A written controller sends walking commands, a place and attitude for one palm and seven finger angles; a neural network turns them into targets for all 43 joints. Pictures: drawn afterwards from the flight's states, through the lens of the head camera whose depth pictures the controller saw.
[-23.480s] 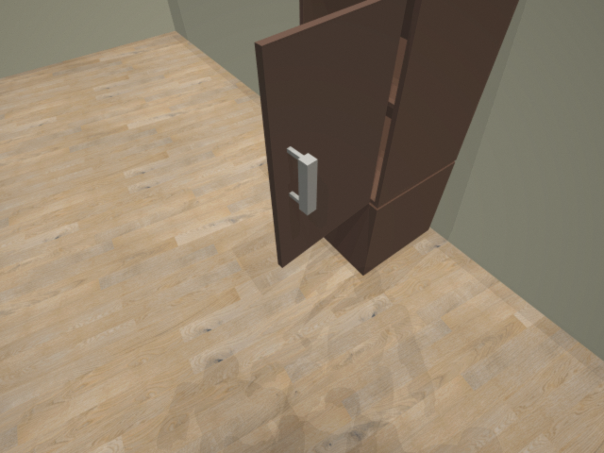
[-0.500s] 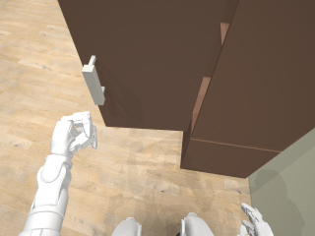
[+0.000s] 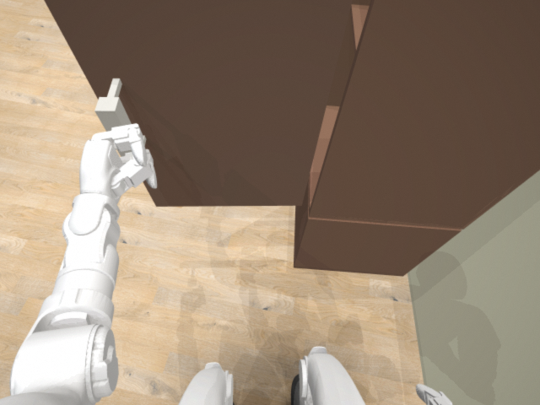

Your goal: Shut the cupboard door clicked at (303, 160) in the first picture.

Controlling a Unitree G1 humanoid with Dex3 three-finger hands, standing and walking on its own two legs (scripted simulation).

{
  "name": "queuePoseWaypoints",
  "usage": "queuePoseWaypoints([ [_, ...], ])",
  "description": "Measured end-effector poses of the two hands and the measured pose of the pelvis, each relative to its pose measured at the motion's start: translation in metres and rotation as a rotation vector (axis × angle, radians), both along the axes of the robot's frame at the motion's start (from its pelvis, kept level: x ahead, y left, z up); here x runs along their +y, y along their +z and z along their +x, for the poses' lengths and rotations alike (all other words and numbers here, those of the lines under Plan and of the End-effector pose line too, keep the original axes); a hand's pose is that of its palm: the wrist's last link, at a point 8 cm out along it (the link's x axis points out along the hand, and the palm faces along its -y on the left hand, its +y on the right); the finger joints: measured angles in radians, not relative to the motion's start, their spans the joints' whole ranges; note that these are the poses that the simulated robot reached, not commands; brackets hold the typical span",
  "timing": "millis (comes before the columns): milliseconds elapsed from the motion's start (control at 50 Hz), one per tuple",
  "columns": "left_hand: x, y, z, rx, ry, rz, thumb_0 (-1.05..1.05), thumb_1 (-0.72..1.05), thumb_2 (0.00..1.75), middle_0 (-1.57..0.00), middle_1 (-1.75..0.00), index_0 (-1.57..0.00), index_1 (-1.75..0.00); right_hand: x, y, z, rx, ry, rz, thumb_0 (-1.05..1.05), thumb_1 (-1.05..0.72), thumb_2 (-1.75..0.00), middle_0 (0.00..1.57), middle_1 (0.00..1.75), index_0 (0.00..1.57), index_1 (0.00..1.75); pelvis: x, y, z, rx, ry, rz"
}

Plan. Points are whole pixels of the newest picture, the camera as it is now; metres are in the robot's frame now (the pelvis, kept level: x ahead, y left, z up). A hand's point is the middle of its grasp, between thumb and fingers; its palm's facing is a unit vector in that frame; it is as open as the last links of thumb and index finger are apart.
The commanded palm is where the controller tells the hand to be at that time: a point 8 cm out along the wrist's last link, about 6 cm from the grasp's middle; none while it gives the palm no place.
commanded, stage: bring the fist close to the handle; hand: left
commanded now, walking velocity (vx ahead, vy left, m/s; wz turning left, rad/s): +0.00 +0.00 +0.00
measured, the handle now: (127, 126) +0.53 +0.22 +0.05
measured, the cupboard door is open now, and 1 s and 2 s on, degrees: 96 88 76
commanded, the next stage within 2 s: push the door shut along its arc in 0.28 s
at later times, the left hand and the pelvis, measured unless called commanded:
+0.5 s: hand (146, 168) +0.45 +0.17 +0.06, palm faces -0.03 -1.00 -0.03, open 3.1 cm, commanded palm +0.43 +0.22 +0.06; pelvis +0.00 +0.00 +0.00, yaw +0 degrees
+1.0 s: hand (148, 144) +0.49 +0.18 +0.06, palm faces -0.15 -0.99 -0.04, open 3.1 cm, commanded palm +0.50 +0.20 +0.06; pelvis -0.01 +0.00 -0.01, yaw +1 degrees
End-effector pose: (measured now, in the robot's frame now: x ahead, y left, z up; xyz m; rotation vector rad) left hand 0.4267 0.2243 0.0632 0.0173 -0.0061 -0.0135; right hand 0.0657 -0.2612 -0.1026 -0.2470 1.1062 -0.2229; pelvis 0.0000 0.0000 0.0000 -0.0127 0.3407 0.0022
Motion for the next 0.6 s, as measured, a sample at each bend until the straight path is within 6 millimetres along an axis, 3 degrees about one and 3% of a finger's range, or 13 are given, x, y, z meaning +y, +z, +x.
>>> queuePoseWaypoints([
  [200,0.002,-0.008,-0.008,0.024,0.018,0.003,0.01,0.9,0.9,-1.3,-1.5,-1.3,-1.5,0.0,0.003,-0.02,0.069,-0.035,0.012,0.0,-0.9,-0.9,0.2,0.3,0.2,0.3,0.0,0.005,0.003,-0.003,-0.012,0.004],
  [440,0.003,-0.005,-0.003,0.014,0.002,0.0,0.01,0.9,0.9,-1.3,-1.5,-1.3,-1.5,-0.001,0.005,0.003,0.022,-0.002,-0.004,0.0,-0.9,-0.9,0.2,0.3,0.2,0.3,0.0,0.004,0.003,-0.003,0.001,-0.003],
  [600,0.003,-0.004,0.011,0.017,-0.036,0.015,0.01,0.9,0.9,-1.31,-1.5,-1.31,-1.5,0.0,0.001,0.009,0.012,0.013,-0.01,0.0,-0.9,-0.9,0.2,0.3,0.2,0.3,0.001,0.0,0.001,0.01,0.009,-0.007],
])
